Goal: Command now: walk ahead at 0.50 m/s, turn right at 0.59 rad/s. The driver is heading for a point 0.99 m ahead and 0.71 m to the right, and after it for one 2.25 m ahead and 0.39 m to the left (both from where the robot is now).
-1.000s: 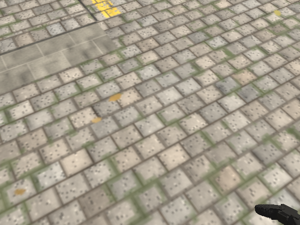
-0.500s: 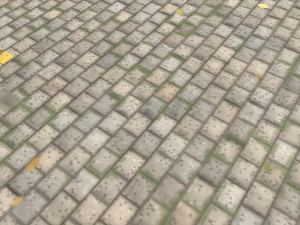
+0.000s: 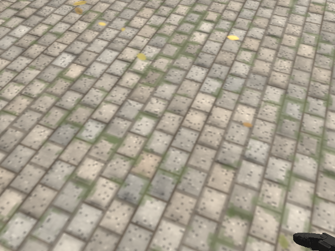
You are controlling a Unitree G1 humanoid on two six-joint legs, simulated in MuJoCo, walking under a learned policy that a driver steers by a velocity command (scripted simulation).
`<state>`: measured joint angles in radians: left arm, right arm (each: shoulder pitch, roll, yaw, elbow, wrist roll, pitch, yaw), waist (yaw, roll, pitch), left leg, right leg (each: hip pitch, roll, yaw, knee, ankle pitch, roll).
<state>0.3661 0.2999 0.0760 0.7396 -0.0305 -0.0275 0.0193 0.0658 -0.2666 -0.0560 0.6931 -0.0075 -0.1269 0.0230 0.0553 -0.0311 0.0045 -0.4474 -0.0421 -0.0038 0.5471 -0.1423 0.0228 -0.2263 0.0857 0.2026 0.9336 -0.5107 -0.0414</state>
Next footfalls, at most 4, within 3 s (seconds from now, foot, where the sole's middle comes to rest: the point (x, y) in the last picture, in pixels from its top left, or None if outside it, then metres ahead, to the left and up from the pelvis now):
0.46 right None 0.37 -0.18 -0.76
0.94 left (210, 196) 0.72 -0.12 -0.76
1.48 right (301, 196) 0.74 -0.50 -0.76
1.98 left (318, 138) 1.06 -0.66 -0.76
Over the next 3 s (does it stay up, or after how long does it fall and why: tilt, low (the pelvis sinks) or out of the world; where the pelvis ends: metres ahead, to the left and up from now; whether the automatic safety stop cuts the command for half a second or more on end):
stays up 1.12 -0.80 0.02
